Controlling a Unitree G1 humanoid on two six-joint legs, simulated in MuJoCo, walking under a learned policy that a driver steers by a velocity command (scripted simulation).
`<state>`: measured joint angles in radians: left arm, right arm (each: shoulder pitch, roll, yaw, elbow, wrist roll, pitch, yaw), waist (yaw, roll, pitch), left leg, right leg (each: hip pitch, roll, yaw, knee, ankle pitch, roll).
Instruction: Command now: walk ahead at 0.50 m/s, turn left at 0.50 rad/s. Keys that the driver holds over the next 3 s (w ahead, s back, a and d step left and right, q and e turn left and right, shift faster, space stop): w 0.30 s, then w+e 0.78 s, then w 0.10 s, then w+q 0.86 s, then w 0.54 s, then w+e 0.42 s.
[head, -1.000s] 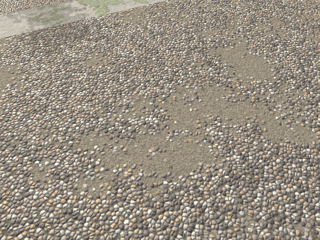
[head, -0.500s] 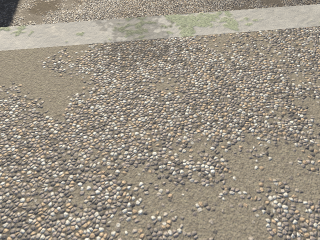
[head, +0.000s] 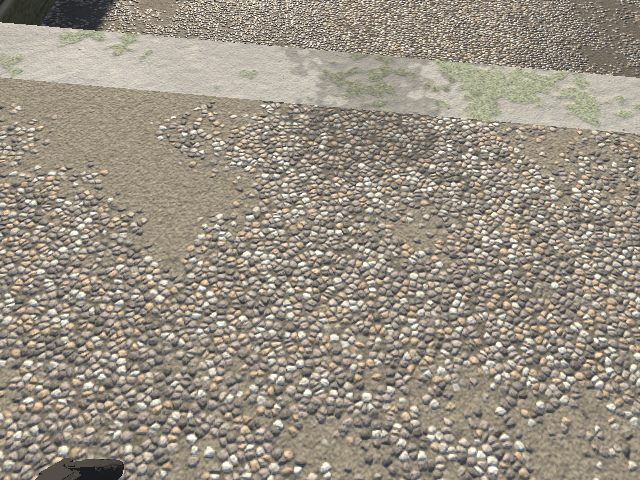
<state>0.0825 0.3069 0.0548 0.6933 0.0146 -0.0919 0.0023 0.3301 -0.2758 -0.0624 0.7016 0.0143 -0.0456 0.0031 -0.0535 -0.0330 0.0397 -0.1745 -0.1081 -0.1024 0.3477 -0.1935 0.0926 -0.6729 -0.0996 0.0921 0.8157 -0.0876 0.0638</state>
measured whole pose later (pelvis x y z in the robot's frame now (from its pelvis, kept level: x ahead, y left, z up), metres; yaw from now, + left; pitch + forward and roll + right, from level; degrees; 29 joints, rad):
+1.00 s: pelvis +0.53 -0.02 +0.00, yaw -14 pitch +1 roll +3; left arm 0.17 0.32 0.07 0.68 -0.02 -0.02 -0.02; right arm 0.32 -0.28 -0.08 0.82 -0.01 -0.09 0.00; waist -0.07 -0.05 0.03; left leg -0.05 -0.02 0.15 0.25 -0.23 0.01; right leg -0.69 -0.11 0.05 0.90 -0.10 0.01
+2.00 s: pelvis +1.07 -0.18 +0.00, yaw +1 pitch +2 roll +0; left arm 0.11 0.30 0.05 0.70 0.01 -0.10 0.00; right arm 0.31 -0.28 -0.07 0.74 0.01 -0.05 0.01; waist -0.04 -0.02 0.04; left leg -0.20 -0.12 -0.07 0.35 -0.17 0.10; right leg -0.63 -0.10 0.09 0.93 -0.23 0.05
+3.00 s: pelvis +1.53 -0.16 -0.01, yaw -2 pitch +0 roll +1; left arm 0.22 0.28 0.08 0.69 0.02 0.06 0.00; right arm 0.42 -0.24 -0.05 0.82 -0.02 -0.04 -0.02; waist -0.03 -0.02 0.00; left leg -0.22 0.03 0.14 0.52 -0.29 0.02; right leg -0.64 0.00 0.06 1.03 -0.18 -0.04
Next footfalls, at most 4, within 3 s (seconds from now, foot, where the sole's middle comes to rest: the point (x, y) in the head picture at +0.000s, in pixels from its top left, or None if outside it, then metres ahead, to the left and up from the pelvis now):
0.20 right None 0.30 -0.15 -0.78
0.68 left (259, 442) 0.54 0.10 -0.78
1.18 right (404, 348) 0.75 -0.24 -0.78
1.76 left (339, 230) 1.11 -0.11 -0.78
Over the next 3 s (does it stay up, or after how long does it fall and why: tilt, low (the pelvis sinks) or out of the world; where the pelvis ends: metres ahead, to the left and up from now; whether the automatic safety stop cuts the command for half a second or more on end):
stays up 1.53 -0.16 -0.01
